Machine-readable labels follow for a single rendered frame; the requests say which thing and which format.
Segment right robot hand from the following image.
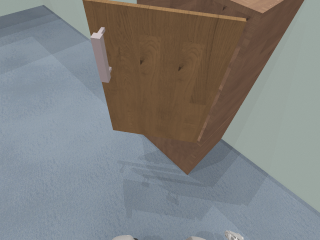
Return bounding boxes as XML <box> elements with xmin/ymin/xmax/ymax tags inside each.
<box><xmin>224</xmin><ymin>230</ymin><xmax>244</xmax><ymax>240</ymax></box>

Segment cupboard door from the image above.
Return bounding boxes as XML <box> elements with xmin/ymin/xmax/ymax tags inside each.
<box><xmin>82</xmin><ymin>0</ymin><xmax>247</xmax><ymax>143</ymax></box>

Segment handle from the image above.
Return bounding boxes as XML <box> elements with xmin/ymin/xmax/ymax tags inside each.
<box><xmin>90</xmin><ymin>27</ymin><xmax>112</xmax><ymax>83</ymax></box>

